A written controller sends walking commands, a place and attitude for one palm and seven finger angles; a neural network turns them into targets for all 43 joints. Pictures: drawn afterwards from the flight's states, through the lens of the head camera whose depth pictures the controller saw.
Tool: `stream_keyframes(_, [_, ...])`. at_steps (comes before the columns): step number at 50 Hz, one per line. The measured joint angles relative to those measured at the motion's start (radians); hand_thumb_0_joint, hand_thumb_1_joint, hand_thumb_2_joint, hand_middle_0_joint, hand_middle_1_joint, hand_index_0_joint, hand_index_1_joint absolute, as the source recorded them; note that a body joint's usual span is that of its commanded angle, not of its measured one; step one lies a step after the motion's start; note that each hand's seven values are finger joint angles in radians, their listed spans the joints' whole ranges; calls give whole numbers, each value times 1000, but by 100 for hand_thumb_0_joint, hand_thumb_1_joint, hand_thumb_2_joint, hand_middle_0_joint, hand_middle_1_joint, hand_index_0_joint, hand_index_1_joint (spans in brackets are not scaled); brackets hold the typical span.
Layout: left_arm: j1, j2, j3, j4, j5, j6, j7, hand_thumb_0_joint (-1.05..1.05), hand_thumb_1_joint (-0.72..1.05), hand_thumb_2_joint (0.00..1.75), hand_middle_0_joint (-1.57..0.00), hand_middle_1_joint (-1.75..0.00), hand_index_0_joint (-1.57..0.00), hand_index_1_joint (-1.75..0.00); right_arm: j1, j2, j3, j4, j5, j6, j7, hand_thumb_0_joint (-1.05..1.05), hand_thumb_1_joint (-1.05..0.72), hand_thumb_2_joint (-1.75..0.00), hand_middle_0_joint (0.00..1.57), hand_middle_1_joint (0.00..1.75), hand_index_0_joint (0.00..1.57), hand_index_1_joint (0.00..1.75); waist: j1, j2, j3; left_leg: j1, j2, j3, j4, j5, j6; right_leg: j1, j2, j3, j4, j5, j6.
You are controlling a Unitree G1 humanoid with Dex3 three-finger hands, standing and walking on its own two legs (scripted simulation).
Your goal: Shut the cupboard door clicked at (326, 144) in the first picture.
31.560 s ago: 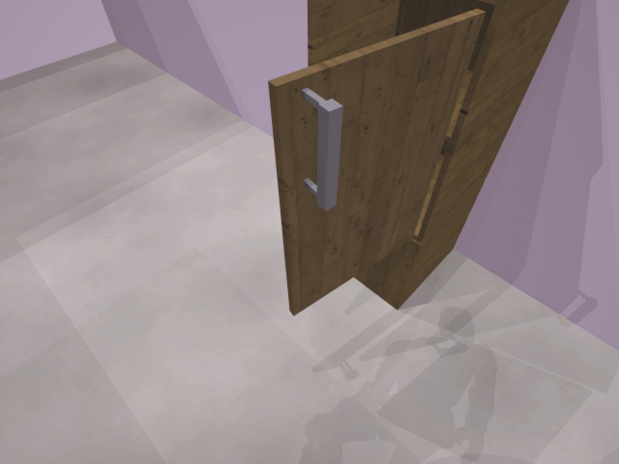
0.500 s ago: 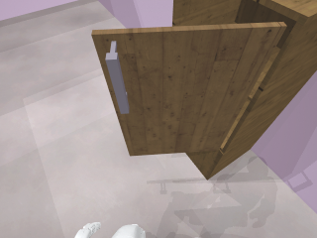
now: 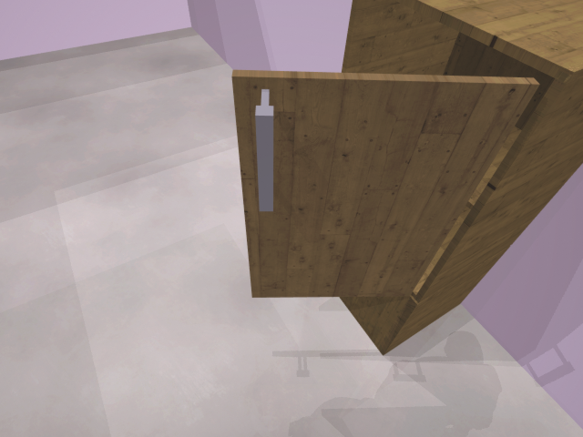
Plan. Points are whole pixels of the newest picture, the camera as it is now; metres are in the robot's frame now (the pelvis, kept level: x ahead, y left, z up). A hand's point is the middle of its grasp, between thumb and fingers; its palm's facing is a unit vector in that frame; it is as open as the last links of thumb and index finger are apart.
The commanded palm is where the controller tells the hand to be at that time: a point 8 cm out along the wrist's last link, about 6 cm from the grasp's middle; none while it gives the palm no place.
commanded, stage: come to a stop and stand still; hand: left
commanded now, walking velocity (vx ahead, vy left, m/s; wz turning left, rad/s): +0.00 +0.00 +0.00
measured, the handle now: (265, 154) +0.46 +0.08 +0.15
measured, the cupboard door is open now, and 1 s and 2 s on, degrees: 61 61 61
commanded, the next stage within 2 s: look again from close up in 0.48 s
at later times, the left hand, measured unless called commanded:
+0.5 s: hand out of the picture -0.02 +0.12 -0.17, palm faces +0.01 -0.99 -0.14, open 7.4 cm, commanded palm none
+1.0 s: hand out of the picture +0.03 +0.16 -0.17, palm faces +0.01 -0.97 -0.24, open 7.4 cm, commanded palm none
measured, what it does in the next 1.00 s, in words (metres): stands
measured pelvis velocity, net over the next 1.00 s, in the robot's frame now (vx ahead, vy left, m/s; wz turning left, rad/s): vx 0.02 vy -0.03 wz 0.00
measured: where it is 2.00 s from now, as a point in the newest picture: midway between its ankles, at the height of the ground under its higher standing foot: outside the picture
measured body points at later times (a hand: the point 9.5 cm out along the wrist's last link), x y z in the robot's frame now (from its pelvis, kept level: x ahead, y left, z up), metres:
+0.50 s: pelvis -0.01 -0.03 +0.01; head +0.00 -0.02 +0.46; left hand -0.02 +0.17 -0.16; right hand -0.07 -0.24 -0.15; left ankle +0.03 +0.08 -0.74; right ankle -0.05 -0.14 -0.74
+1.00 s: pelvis +0.02 -0.03 +0.00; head +0.02 -0.03 +0.45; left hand +0.03 +0.21 -0.15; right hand +0.05 -0.26 -0.16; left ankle +0.03 +0.08 -0.74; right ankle -0.05 -0.14 -0.74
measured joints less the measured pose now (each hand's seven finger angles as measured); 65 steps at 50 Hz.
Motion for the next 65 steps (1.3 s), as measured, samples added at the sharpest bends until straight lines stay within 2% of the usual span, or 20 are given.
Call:
stream_keyframes(4, [15, -48, -22, 41, 0, -16, -3, 1, 91, 90, -19, -30, -20, -29, 23, -27, -12, 43, 4, 1, 3, -1, -93, -90, 21, 30, 20, 30, -24, 41, -1, 21, 9, -7, -46, 33, -11, 13, 11, -3, -36, 27, 20])
stream_keyframes(9, [30, -78, -37, 67, -5, -31, -1, 1, 90, 90, -20, -30, -20, -30, 81, -32, -4, 98, 2, -6, 6, 0, -92, -90, 21, 30, 20, 30, -37, 36, -10, 49, 19, -11, -84, 55, -21, 35, 23, -4, -64, 48, 9])
stream_keyframes(20, [22, -98, -37, 86, -12, -37, 5, 2, 91, 90, -20, -30, -21, -30, 172, 9, 9, 158, -4, -4, -5, 0, -91, -90, 20, 30, 20, 30, -52, 13, -3, 56, 44, -22, -86, 59, -43, 49, 49, -13, -79, 57, -15])
stream_keyframes(29, [24, -104, -32, 85, -13, -43, 9, 1, 91, 90, -20, -30, -20, -30, 165, 40, 12, 153, -4, -11, -8, 0, -91, -90, 20, 30, 20, 30, -49, 21, 8, 46, 50, -30, -76, 52, -51, 45, 56, -20, -78, 52, -23])
stream_keyframes(33, [37, -114, -47, 53, -2, -67, 20, 1, 91, 90, -20, -30, -20, -30, 146, 21, 13, 97, -11, -18, 7, 0, -91, -90, 20, 30, 20, 30, -56, 65, 11, -30, 69, -48, 40, -3, -50, 8, 74, -36, -33, 30, -24])
stream_keyframes(36, [44, -109, -48, 38, -3, -74, 19, 1, 91, 90, -20, -30, -21, -30, 136, 8, 14, 65, -16, -27, 5, 1, -91, -90, 20, 30, 20, 30, -56, 82, 2, -45, 59, -51, 81, -31, -42, -10, 64, -40, 19, -7, -21])
stream_keyframes(42, [44, -84, -45, 14, -4, -74, 21, 1, 91, 90, -20, -30, -20, -30, 111, -27, 14, 55, -13, -28, 1, 2, -94, -90, 20, 30, 20, 30, -36, 78, -16, -21, 41, -35, 89, -55, -37, -4, 43, -27, 62, -46, -13])
stream_keyframes(60, [4, -13, -45, -14, -3, -60, 7, 1, 90, 90, -20, -30, -20, -30, 0, -51, 22, 49, -7, -34, 4, 0, -91, -90, 20, 30, 20, 30, -18, 18, -11, 26, 51, -20, 41, -50, -48, 37, 52, -10, 11, -32, -20])
stream_keyframes(65, [0, -9, -43, -7, -3, -51, 8, 1, 90, 90, -20, -30, -20, -30, -6, -48, 22, 60, -10, -30, 0, 0, -91, -90, 20, 30, 20, 30, -24, 11, -12, 25, 50, -28, 36, -46, -50, 40, 52, -18, 4, -30, -21])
